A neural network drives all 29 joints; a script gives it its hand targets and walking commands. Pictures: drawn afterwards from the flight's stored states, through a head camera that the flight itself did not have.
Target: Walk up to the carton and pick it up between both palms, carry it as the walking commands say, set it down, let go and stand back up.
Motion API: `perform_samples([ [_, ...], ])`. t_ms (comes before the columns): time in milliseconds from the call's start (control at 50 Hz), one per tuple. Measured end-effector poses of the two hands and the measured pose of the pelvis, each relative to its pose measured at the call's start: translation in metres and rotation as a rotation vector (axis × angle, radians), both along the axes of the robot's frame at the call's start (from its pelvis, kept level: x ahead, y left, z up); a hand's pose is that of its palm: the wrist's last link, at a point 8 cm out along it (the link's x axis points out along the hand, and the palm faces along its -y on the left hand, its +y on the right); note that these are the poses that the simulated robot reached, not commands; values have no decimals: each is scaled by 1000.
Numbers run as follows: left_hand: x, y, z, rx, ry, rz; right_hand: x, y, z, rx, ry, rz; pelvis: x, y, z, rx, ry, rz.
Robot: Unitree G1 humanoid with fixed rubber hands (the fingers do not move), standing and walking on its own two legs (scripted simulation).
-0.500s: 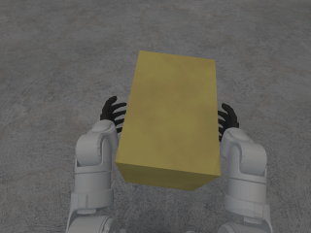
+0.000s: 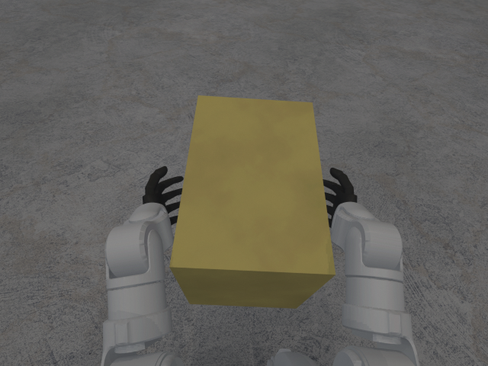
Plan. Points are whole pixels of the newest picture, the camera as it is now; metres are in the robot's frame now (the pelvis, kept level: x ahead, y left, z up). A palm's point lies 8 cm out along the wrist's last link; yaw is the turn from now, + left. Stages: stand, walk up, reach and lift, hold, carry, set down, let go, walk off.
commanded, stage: carry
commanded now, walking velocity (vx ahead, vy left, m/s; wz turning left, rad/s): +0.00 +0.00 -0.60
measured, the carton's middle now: (249, 206) +0.37 +0.01 +0.05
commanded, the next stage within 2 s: none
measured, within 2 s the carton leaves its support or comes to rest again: neither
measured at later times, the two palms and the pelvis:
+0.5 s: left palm (284, 241) +0.28 -0.04 +0.08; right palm out of the picture +0.18 -0.31 +0.08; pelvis -0.08 -0.04 -0.01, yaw -18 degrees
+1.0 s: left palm (365, 327) +0.16 -0.14 +0.08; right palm out of the picture +0.00 -0.37 +0.08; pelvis -0.18 -0.06 +0.00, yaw -34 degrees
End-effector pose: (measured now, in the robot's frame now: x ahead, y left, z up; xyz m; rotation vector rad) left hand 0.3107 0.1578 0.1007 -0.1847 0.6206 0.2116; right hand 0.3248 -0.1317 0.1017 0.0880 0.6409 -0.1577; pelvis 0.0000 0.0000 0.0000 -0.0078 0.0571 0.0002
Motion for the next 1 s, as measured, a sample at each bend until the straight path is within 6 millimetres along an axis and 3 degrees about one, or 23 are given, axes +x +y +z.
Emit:
perform_samples([
  [100,2,-21,2,2,-4,-45,-13,-22,-1,-17,-4,-31,-9,-17,-4,-20,-10,-61],
  [200,10,-74,-8,39,-6,-134,-28,-73,-17,-5,-5,-102,-20,-42,-17,-36,-6,-124],
  [320,-8,-143,-35,34,100,-261,-83,-137,-43,35,99,-259,-42,-50,-5,36,21,-193],
  [400,-16,-177,-33,12,61,-348,-119,-163,-41,53,55,-375,-61,-46,-3,48,32,-258],
  [500,-28,-197,-20,-16,-26,-421,-150,-176,-22,22,-34,-440,-80,-36,-7,42,49,-318],
  [600,-55,-190,-14,6,-28,-449,-178,-169,-13,18,-29,-450,-92,-34,-8,24,15,-378],
  [700,-73,-193,-2,23,-15,-444,-200,-170,-13,27,-13,-441,-105,-45,-9,-4,-12,-449],
  [820,-91,-234,-6,62,-14,-509,-231,-206,-21,10,-2,-468,-133,-65,-18,-15,-17,-496],
  [920,-126,-269,-26,40,78,-591,-287,-229,-29,33,81,-584,-159,-65,-4,54,-2,-550],
  [1000,-146,-293,-25,18,61,-668,-329,-239,-26,50,51,-692,-177,-56,-1,60,13,-602],
])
